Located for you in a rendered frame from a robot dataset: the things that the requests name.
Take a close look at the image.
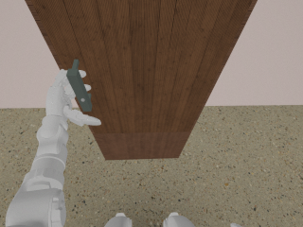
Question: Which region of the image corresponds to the robot left thigh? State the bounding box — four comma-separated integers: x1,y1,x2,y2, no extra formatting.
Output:
104,216,133,227

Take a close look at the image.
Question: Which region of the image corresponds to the left robot forearm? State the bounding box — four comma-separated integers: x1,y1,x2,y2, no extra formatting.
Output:
5,114,69,227

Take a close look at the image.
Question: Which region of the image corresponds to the handle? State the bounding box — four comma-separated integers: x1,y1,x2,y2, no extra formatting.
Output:
66,59,93,112

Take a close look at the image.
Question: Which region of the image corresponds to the right robot shin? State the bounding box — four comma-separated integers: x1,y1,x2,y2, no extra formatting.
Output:
169,212,179,217

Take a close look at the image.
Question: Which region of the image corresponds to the cupboard door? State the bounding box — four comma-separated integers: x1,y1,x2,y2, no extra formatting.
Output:
30,0,253,134

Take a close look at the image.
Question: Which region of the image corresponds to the robot left upper arm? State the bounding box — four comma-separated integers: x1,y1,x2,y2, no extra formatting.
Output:
6,187,66,227

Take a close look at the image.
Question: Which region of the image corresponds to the robot left hand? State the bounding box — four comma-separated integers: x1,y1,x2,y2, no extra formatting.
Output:
45,69,101,127

